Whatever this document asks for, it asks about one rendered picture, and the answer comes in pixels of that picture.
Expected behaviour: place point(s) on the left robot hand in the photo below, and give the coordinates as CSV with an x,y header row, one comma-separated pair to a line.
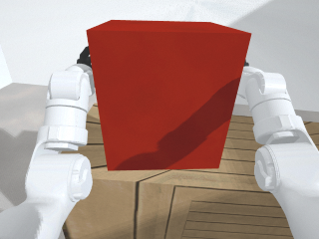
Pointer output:
x,y
85,58

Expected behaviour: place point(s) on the pedestal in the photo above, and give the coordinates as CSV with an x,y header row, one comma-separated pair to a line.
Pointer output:
x,y
203,203

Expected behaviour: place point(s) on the robot left forearm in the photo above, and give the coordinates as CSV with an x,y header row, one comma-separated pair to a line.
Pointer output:
x,y
66,107

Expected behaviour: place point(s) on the left robot upper arm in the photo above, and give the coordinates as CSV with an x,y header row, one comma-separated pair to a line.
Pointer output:
x,y
55,183

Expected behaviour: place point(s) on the right robot hand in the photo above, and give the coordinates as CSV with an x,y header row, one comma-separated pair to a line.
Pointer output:
x,y
246,64

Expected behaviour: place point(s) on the right robot upper arm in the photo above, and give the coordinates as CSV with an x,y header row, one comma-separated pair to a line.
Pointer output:
x,y
290,171

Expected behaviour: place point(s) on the robot right forearm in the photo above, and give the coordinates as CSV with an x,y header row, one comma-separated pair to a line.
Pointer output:
x,y
275,120

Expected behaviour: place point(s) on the carton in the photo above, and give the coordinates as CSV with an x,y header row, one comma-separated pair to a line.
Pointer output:
x,y
165,91

